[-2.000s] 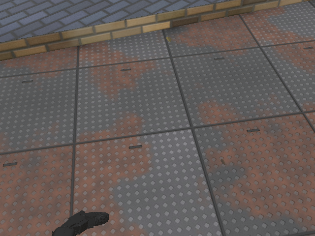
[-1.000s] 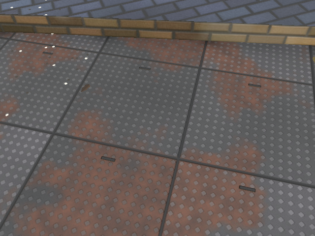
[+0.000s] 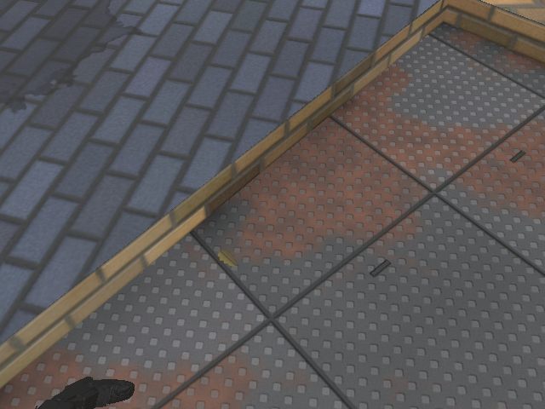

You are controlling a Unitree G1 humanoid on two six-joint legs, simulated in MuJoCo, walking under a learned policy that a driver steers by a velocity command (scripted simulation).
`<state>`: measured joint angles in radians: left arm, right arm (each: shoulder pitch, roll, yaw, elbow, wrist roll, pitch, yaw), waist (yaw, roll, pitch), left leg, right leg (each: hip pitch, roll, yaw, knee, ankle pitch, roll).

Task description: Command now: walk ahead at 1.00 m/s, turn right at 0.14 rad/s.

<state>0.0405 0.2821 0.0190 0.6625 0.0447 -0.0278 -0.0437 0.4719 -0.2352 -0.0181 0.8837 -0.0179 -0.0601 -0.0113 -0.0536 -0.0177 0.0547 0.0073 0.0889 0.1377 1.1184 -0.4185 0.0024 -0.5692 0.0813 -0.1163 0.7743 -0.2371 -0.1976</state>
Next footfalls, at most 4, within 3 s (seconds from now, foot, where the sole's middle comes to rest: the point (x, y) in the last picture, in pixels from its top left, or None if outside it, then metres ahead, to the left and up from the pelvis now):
0.40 left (231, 363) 0.56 0.11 -0.73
0.78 right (243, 230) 0.95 0.07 -0.73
1.20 left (103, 188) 1.01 0.44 -0.59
1.56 right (36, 106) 1.37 0.70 -0.59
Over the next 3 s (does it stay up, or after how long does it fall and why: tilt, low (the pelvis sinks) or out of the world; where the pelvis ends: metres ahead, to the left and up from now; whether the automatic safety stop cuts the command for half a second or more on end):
stays up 1.20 1.36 0.18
